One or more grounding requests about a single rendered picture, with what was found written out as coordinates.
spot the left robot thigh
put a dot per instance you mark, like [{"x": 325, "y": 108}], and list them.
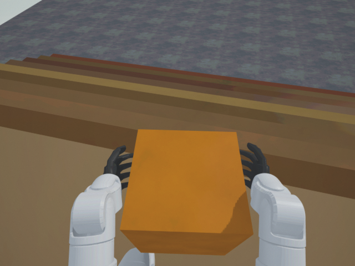
[{"x": 135, "y": 258}]

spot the right robot hand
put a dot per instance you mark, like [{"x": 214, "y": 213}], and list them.
[{"x": 258, "y": 166}]

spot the right robot forearm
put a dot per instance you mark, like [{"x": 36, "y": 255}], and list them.
[{"x": 282, "y": 223}]

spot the left robot forearm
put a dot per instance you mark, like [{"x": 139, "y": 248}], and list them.
[{"x": 92, "y": 223}]

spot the carton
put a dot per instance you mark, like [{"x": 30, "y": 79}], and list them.
[{"x": 186, "y": 193}]

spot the left robot hand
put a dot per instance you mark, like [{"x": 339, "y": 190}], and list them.
[{"x": 113, "y": 164}]

